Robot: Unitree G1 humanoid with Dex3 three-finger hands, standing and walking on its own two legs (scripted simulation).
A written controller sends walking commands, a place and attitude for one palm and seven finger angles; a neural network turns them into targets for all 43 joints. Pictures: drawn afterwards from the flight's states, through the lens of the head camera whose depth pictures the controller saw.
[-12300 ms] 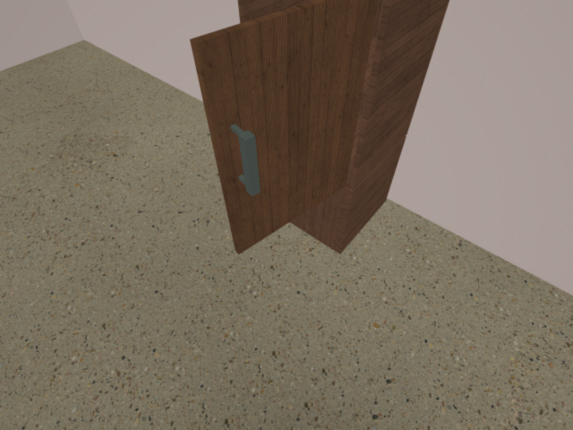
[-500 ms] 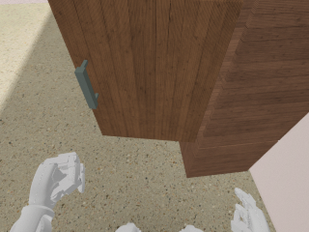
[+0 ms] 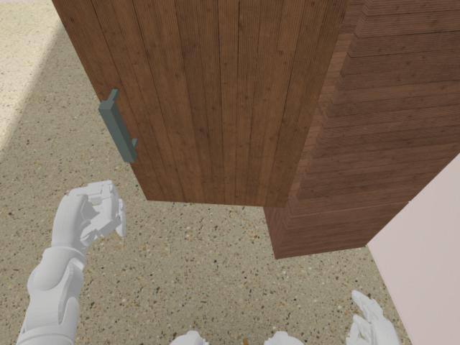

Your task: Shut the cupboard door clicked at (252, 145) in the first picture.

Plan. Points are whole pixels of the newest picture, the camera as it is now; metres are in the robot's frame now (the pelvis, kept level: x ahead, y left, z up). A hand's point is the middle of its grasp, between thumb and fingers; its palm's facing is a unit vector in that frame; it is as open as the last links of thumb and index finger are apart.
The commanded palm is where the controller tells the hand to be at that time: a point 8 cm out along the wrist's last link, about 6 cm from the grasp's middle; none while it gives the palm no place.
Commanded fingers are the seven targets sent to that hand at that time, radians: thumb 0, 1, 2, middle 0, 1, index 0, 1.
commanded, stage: bring the fist close to the handle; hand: left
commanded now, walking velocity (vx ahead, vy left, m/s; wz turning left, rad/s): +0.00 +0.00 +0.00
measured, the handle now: (122, 127) +0.52 +0.25 +0.06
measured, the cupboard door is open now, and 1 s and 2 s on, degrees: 79 79 67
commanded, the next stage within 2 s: push the door shut along its arc in 0.96 s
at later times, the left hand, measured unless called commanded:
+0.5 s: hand (125, 170) +0.40 +0.21 +0.07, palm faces -0.02 -1.00 -0.02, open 3.1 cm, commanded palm +0.38 +0.27 +0.06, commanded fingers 0.00 0.90 0.90 -1.30 -1.50 -1.30 -1.50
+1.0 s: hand (125, 165) +0.41 +0.21 +0.07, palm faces -0.02 -1.00 -0.02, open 3.1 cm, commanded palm +0.38 +0.26 +0.06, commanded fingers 0.00 0.90 0.90 -1.30 -1.50 -1.30 -1.50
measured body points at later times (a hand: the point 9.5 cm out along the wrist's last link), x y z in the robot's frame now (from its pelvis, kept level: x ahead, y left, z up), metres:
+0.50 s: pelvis +0.00 +0.01 +0.00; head +0.07 +0.00 +0.44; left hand +0.39 +0.26 +0.07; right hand +0.10 -0.26 -0.11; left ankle +0.00 +0.11 -0.68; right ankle +0.02 -0.10 -0.68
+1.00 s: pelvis +0.00 +0.01 +0.00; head +0.08 +0.02 +0.44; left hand +0.41 +0.27 +0.07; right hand +0.06 -0.25 -0.11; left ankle +0.00 +0.11 -0.68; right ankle +0.02 -0.10 -0.68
